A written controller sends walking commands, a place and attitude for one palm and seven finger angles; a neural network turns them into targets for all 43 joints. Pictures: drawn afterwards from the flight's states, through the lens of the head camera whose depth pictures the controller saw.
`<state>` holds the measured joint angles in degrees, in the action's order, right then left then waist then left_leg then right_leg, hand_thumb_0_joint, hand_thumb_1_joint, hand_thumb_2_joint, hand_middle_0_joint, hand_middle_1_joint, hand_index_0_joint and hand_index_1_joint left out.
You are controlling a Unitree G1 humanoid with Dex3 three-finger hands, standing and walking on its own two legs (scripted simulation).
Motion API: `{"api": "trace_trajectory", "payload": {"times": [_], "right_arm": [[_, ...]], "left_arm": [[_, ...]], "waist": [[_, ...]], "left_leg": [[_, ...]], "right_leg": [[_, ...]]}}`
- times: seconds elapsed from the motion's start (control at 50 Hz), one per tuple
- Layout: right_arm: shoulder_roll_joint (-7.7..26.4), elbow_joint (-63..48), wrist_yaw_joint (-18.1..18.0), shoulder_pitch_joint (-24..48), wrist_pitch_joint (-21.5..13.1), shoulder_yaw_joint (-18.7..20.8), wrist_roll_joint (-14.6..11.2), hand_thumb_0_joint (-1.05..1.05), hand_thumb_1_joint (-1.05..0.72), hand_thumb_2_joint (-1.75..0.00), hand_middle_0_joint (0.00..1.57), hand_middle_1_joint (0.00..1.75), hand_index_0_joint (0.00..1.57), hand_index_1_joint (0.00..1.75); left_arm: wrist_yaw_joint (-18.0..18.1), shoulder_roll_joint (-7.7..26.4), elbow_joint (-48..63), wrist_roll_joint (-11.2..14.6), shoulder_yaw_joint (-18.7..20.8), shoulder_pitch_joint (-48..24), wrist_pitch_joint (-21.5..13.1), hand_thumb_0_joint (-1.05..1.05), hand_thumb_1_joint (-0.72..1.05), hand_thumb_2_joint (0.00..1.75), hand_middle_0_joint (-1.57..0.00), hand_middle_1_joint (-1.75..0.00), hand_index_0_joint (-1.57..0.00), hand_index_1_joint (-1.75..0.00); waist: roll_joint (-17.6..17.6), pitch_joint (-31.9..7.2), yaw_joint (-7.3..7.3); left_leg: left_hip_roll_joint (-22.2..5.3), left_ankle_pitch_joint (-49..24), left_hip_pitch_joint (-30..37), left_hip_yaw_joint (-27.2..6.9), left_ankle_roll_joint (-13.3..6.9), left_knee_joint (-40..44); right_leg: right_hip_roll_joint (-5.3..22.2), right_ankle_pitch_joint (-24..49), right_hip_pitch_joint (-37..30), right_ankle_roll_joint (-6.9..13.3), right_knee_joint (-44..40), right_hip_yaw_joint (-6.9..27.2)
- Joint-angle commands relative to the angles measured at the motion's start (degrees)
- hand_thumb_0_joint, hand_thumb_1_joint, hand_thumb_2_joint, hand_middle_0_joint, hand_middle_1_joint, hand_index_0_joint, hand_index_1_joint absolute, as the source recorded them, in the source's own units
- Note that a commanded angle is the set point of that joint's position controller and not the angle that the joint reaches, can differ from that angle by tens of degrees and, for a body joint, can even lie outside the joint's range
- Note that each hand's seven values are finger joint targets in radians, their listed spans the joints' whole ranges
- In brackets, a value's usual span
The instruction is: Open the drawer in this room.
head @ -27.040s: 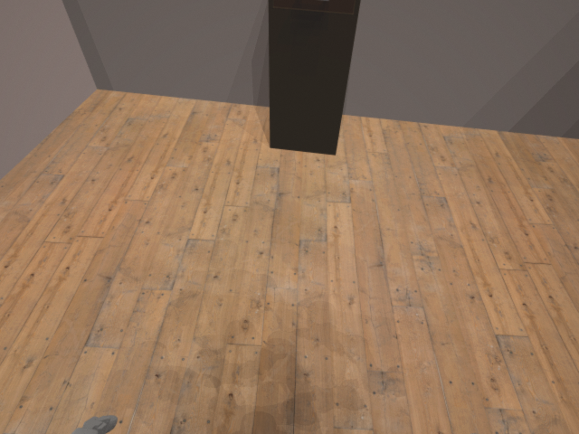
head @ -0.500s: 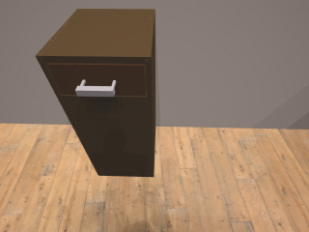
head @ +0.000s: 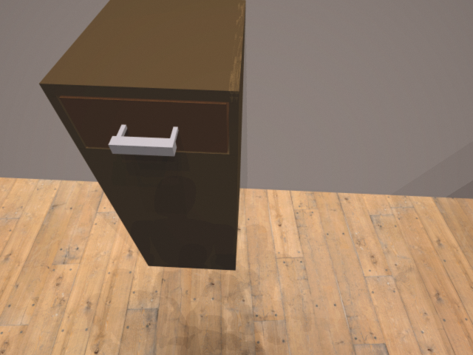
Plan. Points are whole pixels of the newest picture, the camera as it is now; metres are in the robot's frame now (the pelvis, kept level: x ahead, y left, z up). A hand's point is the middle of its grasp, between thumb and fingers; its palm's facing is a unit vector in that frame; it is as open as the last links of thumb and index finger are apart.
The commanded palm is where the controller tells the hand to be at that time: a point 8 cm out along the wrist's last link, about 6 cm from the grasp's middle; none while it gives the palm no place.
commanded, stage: come to a stop and stand still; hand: left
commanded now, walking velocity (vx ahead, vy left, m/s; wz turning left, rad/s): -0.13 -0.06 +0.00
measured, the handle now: (146, 138) +0.51 +0.23 +0.05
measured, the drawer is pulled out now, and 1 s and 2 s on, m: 0.00 0.00 0.00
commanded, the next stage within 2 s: look again from close up in 0.62 s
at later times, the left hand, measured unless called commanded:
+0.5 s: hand out of the picture -0.01 +0.14 -0.17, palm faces +0.03 -0.98 -0.22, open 7.2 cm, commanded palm none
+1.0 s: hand out of the picture -0.04 +0.16 -0.18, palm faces +0.04 -0.98 -0.18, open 7.4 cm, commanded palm none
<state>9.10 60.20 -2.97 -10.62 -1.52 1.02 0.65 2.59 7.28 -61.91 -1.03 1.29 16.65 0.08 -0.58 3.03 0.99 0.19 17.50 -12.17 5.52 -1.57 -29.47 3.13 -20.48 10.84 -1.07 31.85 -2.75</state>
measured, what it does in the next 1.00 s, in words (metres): stands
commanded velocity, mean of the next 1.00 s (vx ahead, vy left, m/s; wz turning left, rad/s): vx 0.00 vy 0.00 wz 0.00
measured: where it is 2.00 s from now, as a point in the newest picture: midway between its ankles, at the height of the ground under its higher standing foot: outside the picture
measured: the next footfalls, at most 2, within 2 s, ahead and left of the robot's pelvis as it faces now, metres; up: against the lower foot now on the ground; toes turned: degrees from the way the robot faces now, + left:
none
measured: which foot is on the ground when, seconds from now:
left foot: down 0.00-1.00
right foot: down 0.00-1.00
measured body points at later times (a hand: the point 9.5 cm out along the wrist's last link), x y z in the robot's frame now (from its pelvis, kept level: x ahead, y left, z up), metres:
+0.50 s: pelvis -0.04 -0.04 +0.01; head -0.04 -0.04 +0.45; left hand -0.01 +0.19 -0.15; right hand -0.06 -0.25 -0.16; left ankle -0.02 +0.10 -0.73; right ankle -0.05 -0.12 -0.73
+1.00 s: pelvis -0.04 +0.00 +0.00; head -0.04 +0.00 +0.45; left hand -0.04 +0.21 -0.16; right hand -0.03 -0.22 -0.16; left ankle -0.04 +0.10 -0.73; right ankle -0.05 -0.12 -0.73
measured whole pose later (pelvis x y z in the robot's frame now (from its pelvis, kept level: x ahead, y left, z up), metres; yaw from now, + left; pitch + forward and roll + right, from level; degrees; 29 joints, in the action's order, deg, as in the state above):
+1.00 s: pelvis -0.04 +0.00 +0.00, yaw +0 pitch -1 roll -1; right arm 8.7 62.0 -1.5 -17.8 -1.1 -0.3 1.3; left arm 2.5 7.2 -62.3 -1.0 -0.2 18.6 -1.1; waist 0.8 0.0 -0.2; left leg -0.5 17.3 -13.6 2.9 -1.5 -32.1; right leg 1.4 -17.6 11.4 -0.2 30.3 -3.9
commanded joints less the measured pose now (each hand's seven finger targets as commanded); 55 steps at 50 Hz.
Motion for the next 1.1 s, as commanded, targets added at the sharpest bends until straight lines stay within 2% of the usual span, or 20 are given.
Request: {"api": "trace_trajectory", "payload": {"times": [0.0, 0.04, 0.12, 0.18, 0.2, 0.26, 0.36, 0.46, 0.6, 0.68, 0.7, 0.72, 0.74, 0.76, 0.8, 0.86, 0.88, 0.92, 0.96, 1.08], "right_arm": [[7.5, -1.4, -0.5, -7.1, 0.8, 2.0, 0.1, 0.00, -0.90, -0.90, 0.20, 0.30, 0.20, 0.30], [7.4, -2.1, -0.4, -5.8, 0.9, 2.1, 0.3, 0.00, -0.90, -0.90, 0.20, 0.30, 0.20, 0.30], [4.9, -3.1, 0.6, -3.5, 1.3, 1.5, 0.3, 0.00, -0.90, -0.90, 0.20, 0.30, 0.20, 0.30], [3.6, -2.6, 1.2, -3.9, 1.7, 0.9, 0.3, 0.00, -0.90, -0.90, 0.20, 0.30, 0.20, 0.30], [3.6, -2.2, 1.4, -4.2, 1.7, 0.8, 0.3, 0.00, -0.90, -0.90, 0.20, 0.30, 0.20, 0.30], [3.7, -0.8, 1.7, -4.6, 1.6, 0.3, 0.4, 0.00, -0.90, -0.90, 0.20, 0.30, 0.20, 0.30], [3.6, 1.2, 1.8, -5.8, 1.1, -0.3, 0.4, 0.00, -0.90, -0.90, 0.20, 0.30, 0.20, 0.30], [3.1, 2.9, 1.8, -8.4, 1.2, -0.7, 0.4, 0.00, -0.90, -0.90, 0.20, 0.30, 0.20, 0.30], [2.4, 4.2, 1.6, -10.7, 0.9, -0.8, 0.3, 0.00, -0.90, -0.90, 0.20, 0.30, 0.20, 0.30], [2.1, 4.6, 1.4, -11.3, 0.5, -0.9, 0.2, 0.00, -0.90, -0.90, 0.20, 0.30, 0.20, 0.30], [4.3, 0.5, 1.9, -2.7, -0.1, -0.4, -0.2, 0.00, -0.90, -0.90, 0.20, 0.30, 0.20, 0.30], [1.0, -1.4, 2.2, -7.8, 0.9, -0.4, -0.3, 0.00, -0.90, -0.90, 0.20, 0.30, 0.20, 0.30], [0.8, -0.7, 2.5, -7.8, 1.5, -0.5, 0.2, 0.00, -0.90, -0.90, 0.20, 0.30, 0.20, 0.30], [0.9, -0.7, 2.5, -9.8, 1.5, -0.4, 0.2, 0.00, -0.90, -0.90, 0.20, 0.30, 0.20, 0.30], [1.3, -0.5, 2.4, -12.3, 0.3, -0.7, 0.2, 0.00, -0.90, -0.90, 0.20, 0.30, 0.20, 0.30], [3.4, -0.4, 1.8, -12.0, -0.6, -0.8, 0.3, 0.00, -0.90, -0.90, 0.20, 0.30, 0.20, 0.30], [3.8, -0.3, 1.5, -10.9, -0.6, -0.8, 0.3, 0.00, -0.90, -0.90, 0.20, 0.30, 0.20, 0.30], [4.0, -0.8, 1.3, -9.8, -0.5, -0.8, 0.2, 0.00, -0.90, -0.90, 0.20, 0.30, 0.20, 0.30], [4.2, -0.7, 1.3, -10.0, -0.5, -0.9, 0.3, 0.00, -0.90, -0.90, 0.20, 0.30, 0.20, 0.30], [5.2, -0.2, 1.4, -9.6, -0.3, -0.9, 0.4, 0.00, -0.90, -0.90, 0.20, 0.30, 0.20, 0.30]], "left_arm": [[0.1, 6.1, 3.4, 0.0, 1.4, 4.9, 0.2, 0.00, 0.90, 0.90, -0.20, -0.30, -0.20, -0.30], [0.0, 5.8, 4.3, -0.2, 1.5, 4.6, 0.3, 0.00, 0.90, 0.90, -0.20, -0.30, -0.20, -0.30], [-0.2, 8.0, 5.5, -0.2, 1.5, 3.4, 0.0, 0.00, 0.90, 0.90, -0.20, -0.30, -0.20, -0.30], [-0.3, 8.9, 6.2, -0.1, 1.1, 0.8, -0.3, 0.00, 0.90, 0.90, -0.20, -0.30, -0.20, -0.30], [-0.4, 9.0, 6.4, 0.0, 1.0, -0.3, -0.3, 0.00, 0.90, 0.90, -0.20, -0.30, -0.20, -0.30], [-0.6, 8.5, 6.4, 0.2, 0.6, -1.0, -0.4, 0.00, 0.90, 0.90, -0.20, -0.30, -0.20, -0.30], [-0.8, 7.7, 4.7, 0.4, 0.2, 0.6, -0.8, 0.00, 0.90, 0.90, -0.20, -0.30, -0.20, -0.30], [-0.9, 7.6, 3.5, 0.6, 0.0, 1.6, -1.1, 0.00, 0.90, 0.90, -0.20, -0.30, -0.20, -0.30], [-0.9, 6.5, 1.6, 0.7, -0.3, 4.1, -1.5, 0.00, 0.90, 0.90, -0.20, -0.30, -0.20, -0.30], [-0.8, 5.2, 0.5, 0.7, -0.5, 5.7, -1.7, 0.00, 0.90, 0.90, -0.20, -0.30, -0.20, -0.30], [1.5, 7.1, -1.4, -0.4, -0.6, 10.0, -3.0, 0.00, 0.90, 0.90, -0.20, -0.30, -0.20, -0.30], [1.1, 9.8, 1.2, -0.1, -0.5, 6.5, -3.5, 0.00, 0.90, 0.90, -0.20, -0.30, -0.20, -0.30], [0.5, 9.9, 1.9, 0.0, -0.2, 4.2, -3.5, 0.00, 0.90, 0.90, -0.20, -0.30, -0.20, -0.30], [0.5, 9.5, 2.2, -0.1, -0.1, 2.6, -3.5, 0.00, 0.90, 0.90, -0.20, -0.30, -0.20, -0.30], [0.4, 7.4, 2.3, 0.1, -0.3, 3.4, -3.6, 0.00, 0.90, 0.90, -0.20, -0.30, -0.20, -0.30], [0.3, 4.8, 1.6, 0.3, -0.7, 5.5, -2.6, 0.00, 0.90, 0.90, -0.20, -0.30, -0.20, -0.30], [0.2, 4.8, 1.2, 0.3, -0.7, 6.2, -2.3, 0.00, 0.90, 0.90, -0.20, -0.30, -0.20, -0.30], [0.0, 4.7, 0.9, 0.4, -0.8, 6.5, -2.0, 0.00, 0.90, 0.90, -0.20, -0.30, -0.20, -0.30], [-0.1, 4.7, 1.1, 0.3, -0.8, 6.0, -1.7, 0.00, 0.90, 0.90, -0.20, -0.30, -0.20, -0.30], [-0.2, 5.8, 1.8, 0.2, -0.7, 5.0, -1.1, 0.00, 0.90, 0.90, -0.20, -0.30, -0.20, -0.30]], "waist": [[2.4, -5.8, -1.23], [2.8, -6.2, -0.79], [-1.5, -5.5, -0.36], [-6.6, -3.7, -1.30], [-6.7, -2.9, -1.50], [-3.0, -0.3, -1.36], [0.3, 2.2, -0.70], [-0.2, 2.9, -0.90], [-0.2, 2.4, -0.98], [0.8, 1.4, -0.98], [-0.9, 3.7, 2.25], [-0.9, -1.7, -2.79], [2.0, -1.6, -2.39], [-0.3, -1.9, -3.82], [-0.6, -3.6, -3.70], [5.3, -2.6, -1.61], [6.0, -1.6, -1.12], [2.5, 0.9, -0.65], [1.7, 2.6, -0.66], [1.7, 3.4, -0.49]], "left_leg": [[-11.1, -48.3, 9.4, -7.6, -3.4, 1.7], [-10.9, -43.7, 7.9, -7.3, -3.5, 1.7], [-6.5, -20.2, 0.9, -4.6, -0.5, 0.7], [-4.4, -10.0, 0.4, -3.5, 0.9, 1.2], [-4.3, -8.9, 0.7, -3.6, 1.0, 1.9], [-5.0, -8.3, 0.8, -4.9, 0.9, 4.8], [-5.4, -6.2, -0.7, -5.7, 1.0, 8.0], [-4.9, -4.3, -0.8, -5.3, 1.3, 8.2], [-5.1, -5.0, -0.5, -5.1, 1.3, 8.4], [-5.7, -6.9, 0.2, -5.7, 1.1, 9.0], [-5.5, -4.6, -5.7, -3.6, 3.0, -5.1], [-3.9, 3.3, -5.0, -4.7, 2.1, -7.6], [-3.9, 2.8, -2.4, -4.2, 1.6, -7.4], [-3.9, 1.1, -1.3, -3.7, 1.5, -5.3], [-3.8, -6.7, 0.4, -5.4, 1.0, 0.0], [-7.2, -14.9, -2.1, -8.7, -0.7, 3.6], [-7.6, -15.3, -3.1, -9.0, -1.1, 4.2], [-6.9, -11.8, -4.7, -9.1, -1.3, 5.4], [-6.8, -9.7, -5.7, -9.3, -1.3, 7.0], [-6.6, -5.8, -5.9, -10.1, -1.5, 9.9]], "right_leg": [[1.7, 22.8, 3.2, 1.2, 1.5, 1.1], [1.6, 22.5, 2.6, 1.5, 1.0, 1.9], [5.1, 26.4, 0.1, 3.7, -3.3, 6.6], [6.8, 21.8, 2.3, 4.9, -7.2, 8.2], [6.8, 19.1, 3.3, 5.0, -8.1, 7.9], [4.9, 10.0, 5.4, 4.1, -10.3, 6.9], [3.6, 3.2, 4.5, 3.6, -13.3, 6.6], [3.7, -1.2, 4.9, 4.0, -15.8, 6.7], [3.4, -0.9, 4.5, 4.0, -16.2, 6.4], [3.0, 3.3, 3.7, 4.0, -14.7, 5.6], [7.7, 32.0, 3.2, 1.0, -14.3, 11.6], [11.5, 23.1, 2.1, 4.6, -15.2, 12.6], [11.0, 13.1, 5.0, 6.7, -16.1, 12.3], [9.1, 3.7, 7.0, 7.3, -16.0, 10.1], [5.3, 8.7, 4.9, 6.3, -10.9, 6.9], [1.7, 10.1, 1.6, 4.3, -5.5, 3.1], [1.4, 9.8, 1.1, 4.0, -5.4, 2.9], [1.6, 9.7, 1.1, 3.6, -6.1, 3.0], [1.6, 8.7, 1.5, 3.3, -6.2, 2.7], [1.9, 7.9, 0.9, 2.7, -6.9, 2.3]]}}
